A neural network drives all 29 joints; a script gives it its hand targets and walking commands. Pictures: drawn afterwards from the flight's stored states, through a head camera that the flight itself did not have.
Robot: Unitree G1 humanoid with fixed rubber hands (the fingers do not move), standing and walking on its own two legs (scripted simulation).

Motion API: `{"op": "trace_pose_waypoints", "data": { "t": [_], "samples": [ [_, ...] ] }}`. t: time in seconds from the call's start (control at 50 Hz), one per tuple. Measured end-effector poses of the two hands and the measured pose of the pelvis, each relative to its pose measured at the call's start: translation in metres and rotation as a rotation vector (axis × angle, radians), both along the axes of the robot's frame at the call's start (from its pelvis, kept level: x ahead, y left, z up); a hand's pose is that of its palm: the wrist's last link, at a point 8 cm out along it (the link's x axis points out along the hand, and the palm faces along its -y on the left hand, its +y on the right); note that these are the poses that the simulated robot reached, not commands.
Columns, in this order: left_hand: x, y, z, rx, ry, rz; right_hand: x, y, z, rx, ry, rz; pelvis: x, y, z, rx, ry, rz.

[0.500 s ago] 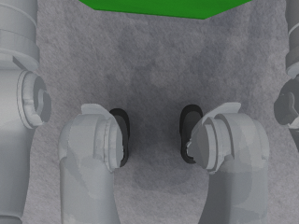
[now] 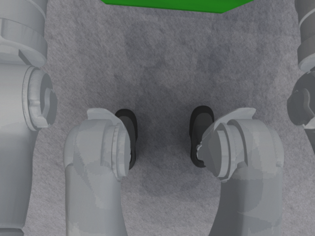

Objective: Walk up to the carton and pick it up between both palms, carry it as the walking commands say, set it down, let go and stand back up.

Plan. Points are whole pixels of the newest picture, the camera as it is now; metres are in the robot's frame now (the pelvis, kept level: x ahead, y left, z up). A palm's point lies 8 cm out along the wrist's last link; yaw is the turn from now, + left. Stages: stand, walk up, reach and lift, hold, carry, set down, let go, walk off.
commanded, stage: reach and lift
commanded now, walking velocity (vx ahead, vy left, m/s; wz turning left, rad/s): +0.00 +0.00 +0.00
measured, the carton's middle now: out of the picture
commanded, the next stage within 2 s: none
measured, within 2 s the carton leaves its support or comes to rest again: leaves its support in 0.92 s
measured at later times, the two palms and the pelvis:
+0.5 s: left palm out of the picture +0.59 +0.18 -0.17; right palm out of the picture +0.58 -0.20 -0.17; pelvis +0.00 -0.01 +0.00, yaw +0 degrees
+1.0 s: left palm out of the picture +0.58 +0.18 -0.14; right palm out of the picture +0.59 -0.20 -0.14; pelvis +0.00 +0.00 +0.01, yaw +0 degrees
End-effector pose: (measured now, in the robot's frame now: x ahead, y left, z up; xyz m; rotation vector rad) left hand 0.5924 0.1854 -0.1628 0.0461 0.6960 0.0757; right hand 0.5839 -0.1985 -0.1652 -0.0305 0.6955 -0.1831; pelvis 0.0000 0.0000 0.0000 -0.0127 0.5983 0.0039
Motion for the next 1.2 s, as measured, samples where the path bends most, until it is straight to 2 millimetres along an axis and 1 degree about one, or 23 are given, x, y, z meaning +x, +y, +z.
{"op": "trace_pose_waypoints", "data": {
  "t": [0.28, 0.32, 0.56, 0.74, 0.86, 0.94, 1.1, 1.2],
  "samples": [
    [-0.003, -0.002, -0.001, -0.022, 0.000, -0.003, 0.000, -0.002, 0.000, 0.014, 0.006, 0.010, -0.001, -0.003, -0.001, 0.008, -0.001, 0.001],
    [-0.003, -0.002, -0.001, -0.025, 0.001, -0.001, -0.001, 0.000, -0.001, 0.027, 0.013, 0.025, -0.001, -0.004, -0.002, 0.009, -0.003, 0.000],
    [-0.004, -0.001, -0.003, -0.068, 0.002, 0.007, 0.000, -0.003, -0.002, 0.064, 0.011, 0.045, 0.003, -0.005, -0.004, 0.002, 0.000, 0.002],
    [-0.004, -0.002, -0.003, -0.056, -0.001, 0.014, 0.000, -0.002, -0.001, 0.030, 0.015, 0.050, 0.004, -0.003, -0.002, -0.002, 0.007, 0.002],
    [-0.006, -0.002, 0.001, -0.036, 0.008, 0.015, 0.001, 0.000, 0.005, -0.007, 0.030, 0.038, 0.002, -0.002, 0.002, -0.002, 0.010, 0.001],
    [-0.009, -0.002, 0.009, -0.015, 0.012, 0.008, 0.002, 0.001, 0.013, -0.005, 0.034, 0.046, 0.000, -0.002, 0.008, 0.000, 0.009, 0.000],
    [-0.004, -0.006, 0.047, -0.033, -0.007, 0.014, 0.002, -0.004, 0.049, 0.007, 0.014, 0.035, -0.007, -0.004, 0.025, 0.006, -0.010, -0.001],
    [-0.004, -0.008, 0.063, -0.036, -0.010, 0.015, 0.001, -0.006, 0.064, 0.010, 0.011, 0.034, -0.011, -0.006, 0.036, 0.008, -0.011, -0.005]
  ]
}}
